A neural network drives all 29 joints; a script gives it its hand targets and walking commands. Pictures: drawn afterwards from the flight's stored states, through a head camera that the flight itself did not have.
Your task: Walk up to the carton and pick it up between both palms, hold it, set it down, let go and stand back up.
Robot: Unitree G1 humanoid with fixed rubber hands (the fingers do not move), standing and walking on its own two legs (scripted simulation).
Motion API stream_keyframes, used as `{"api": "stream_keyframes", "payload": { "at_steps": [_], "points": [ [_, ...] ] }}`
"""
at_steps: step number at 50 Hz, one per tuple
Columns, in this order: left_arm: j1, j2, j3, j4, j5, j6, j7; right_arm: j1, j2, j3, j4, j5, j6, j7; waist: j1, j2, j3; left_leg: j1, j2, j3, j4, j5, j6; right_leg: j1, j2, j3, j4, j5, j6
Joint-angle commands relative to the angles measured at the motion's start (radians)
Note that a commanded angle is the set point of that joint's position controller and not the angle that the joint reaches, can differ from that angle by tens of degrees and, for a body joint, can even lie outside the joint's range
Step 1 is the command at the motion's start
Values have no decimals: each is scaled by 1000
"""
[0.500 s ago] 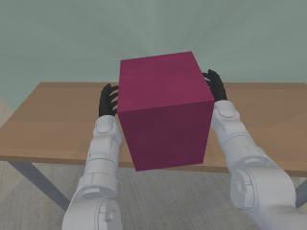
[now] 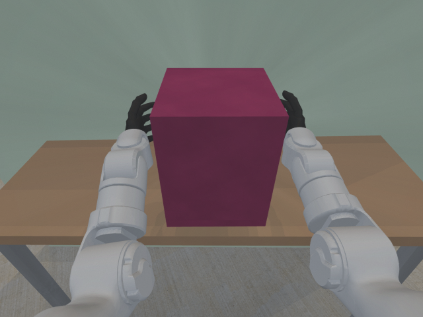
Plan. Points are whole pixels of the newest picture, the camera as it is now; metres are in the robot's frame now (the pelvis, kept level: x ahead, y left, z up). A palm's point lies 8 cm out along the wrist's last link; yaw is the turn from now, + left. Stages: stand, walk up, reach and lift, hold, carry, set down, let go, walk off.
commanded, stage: reach and lift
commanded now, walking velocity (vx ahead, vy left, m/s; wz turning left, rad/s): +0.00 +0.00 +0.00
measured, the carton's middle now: (215, 146) +0.43 +0.02 +0.17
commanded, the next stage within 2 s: hold in 0.88 s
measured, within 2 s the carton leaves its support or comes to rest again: neither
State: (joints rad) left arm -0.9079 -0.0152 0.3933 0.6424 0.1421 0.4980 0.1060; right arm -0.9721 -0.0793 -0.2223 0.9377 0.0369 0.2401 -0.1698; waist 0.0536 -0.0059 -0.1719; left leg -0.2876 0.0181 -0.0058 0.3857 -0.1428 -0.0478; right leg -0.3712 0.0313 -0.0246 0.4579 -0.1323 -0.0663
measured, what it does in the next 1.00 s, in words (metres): stands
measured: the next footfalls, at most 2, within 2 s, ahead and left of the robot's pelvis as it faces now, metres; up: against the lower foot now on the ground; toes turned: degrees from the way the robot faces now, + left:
none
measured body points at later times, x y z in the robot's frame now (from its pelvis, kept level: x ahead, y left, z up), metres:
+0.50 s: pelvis +0.01 +0.01 +0.00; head -0.06 +0.03 +0.45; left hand +0.42 +0.19 +0.25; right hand +0.43 -0.10 +0.25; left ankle +0.04 +0.16 -0.74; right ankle +0.06 -0.07 -0.74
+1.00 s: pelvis +0.03 +0.03 +0.01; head -0.05 +0.05 +0.45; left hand +0.43 +0.18 +0.27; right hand +0.42 -0.11 +0.28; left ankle +0.04 +0.16 -0.74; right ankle +0.07 -0.07 -0.74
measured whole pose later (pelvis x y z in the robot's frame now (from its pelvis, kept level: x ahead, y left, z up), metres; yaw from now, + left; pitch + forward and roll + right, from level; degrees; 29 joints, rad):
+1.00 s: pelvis +0.03 +0.03 +0.01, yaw +0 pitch -3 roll +0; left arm -0.93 0.09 0.37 0.49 0.14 0.81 0.03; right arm -1.04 -0.07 -0.13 0.81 0.30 0.53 -0.33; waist -0.09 -0.06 -0.16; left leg -0.14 0.02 -0.01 0.39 -0.20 -0.03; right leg -0.18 0.03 -0.02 0.37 -0.15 -0.04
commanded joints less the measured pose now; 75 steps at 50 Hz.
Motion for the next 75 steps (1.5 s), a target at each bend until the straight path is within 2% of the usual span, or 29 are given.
{"api": "stream_keyframes", "payload": {
  "at_steps": [1,5,10,14,19,24,29,35,39,42,47,50,56,63,66,69,75],
  "points": [
    [-890,-385,-314,-89,-125,-5,-149,-1036,748,302,-320,85,-27,136,2,-167,-433,-25,-71,33,-68,-130,111,483,-53,34,-165,-122,143],
    [-897,-347,-260,-38,-94,20,-179,-1001,749,248,-269,67,10,117,-23,-157,-377,-30,-85,38,-72,-155,117,485,-60,38,-179,-185,147],
    [-907,-323,-236,-3,-66,54,-210,-971,733,212,-231,71,52,98,-50,-109,-315,-44,-97,41,-79,-181,116,497,-62,35,-189,-226,144],
    [-933,-346,-268,5,-71,79,-226,-1014,727,217,-269,99,75,82,-74,-60,-304,-58,-96,35,-82,-200,109,514,-58,39,-185,-213,137],
    [-1020,-393,-346,-74,-122,88,-218,-1086,755,264,-360,165,94,59,-91,-11,-388,-31,-88,20,-74,-170,86,560,-49,45,-167,-71,128],
    [-1010,-434,-382,-145,-142,105,-203,-1092,747,317,-405,238,114,43,-93,42,-443,34,-86,8,-45,-58,62,580,-33,34,-154,92,121],
    [-940,-446,-385,-223,-131,137,-202,-997,680,348,-394,303,154,29,-116,87,-425,120,-79,-10,-19,76,29,576,-7,18,-149,214,111],
    [-908,-478,-419,-323,-128,180,-197,-953,608,392,-428,384,201,23,-140,145,-406,197,-66,-33,15,229,-12,559,25,12,-141,304,91],
    [-909,-510,-480,-442,-153,203,-189,-932,591,426,-516,444,225,17,-155,198,-461,262,-58,-54,52,370,-46,554,46,11,-132,379,81],
    [-884,-511,-479,-462,-143,228,-190,-900,570,427,-523,461,250,14,-159,209,-429,267,-55,-59,51,372,-55,547,51,13,-139,363,77],
    [-886,-496,-435,-402,-99,253,-199,-882,530,379,-417,439,280,29,-154,207,-311,192,-48,-50,-3,187,-46,515,44,13,-156,217,67],
    [-930,-503,-431,-371,-102,251,-198,-937,534,359,-395,427,281,45,-145,199,-296,147,-41,-52,-27,104,-36,488,42,14,-158,150,61],
    [-962,-499,-403,-308,-108,242,-189,-1016,560,357,-389,413,278,62,-116,148,-318,104,-41,-51,-47,30,-13,477,43,16,-163,104,63],
    [-888,-455,-331,-229,-81,256,-190,-1059,577,393,-423,419,286,60,-75,55,-321,93,-49,-40,-56,25,17,500,39,24,-173,116,80],
    [-875,-438,-314,-216,-79,262,-195,-1076,580,404,-445,424,294,53,-68,29,-326,95,-53,-36,-57,30,25,506,36,28,-175,126,87],
    [-898,-432,-327,-244,-95,261,-195,-1073,592,413,-454,432,304,46,-75,18,-351,101,-53,-37,-52,44,25,517,37,33,-171,149,93],
    [-903,-460,-395,-335,-133,273,-193,-1047,593,435,-520,468,329,25,-105,39,-410,129,-56,-51,-26,124,7,557,40,37,-156,265,96]
  ]
}}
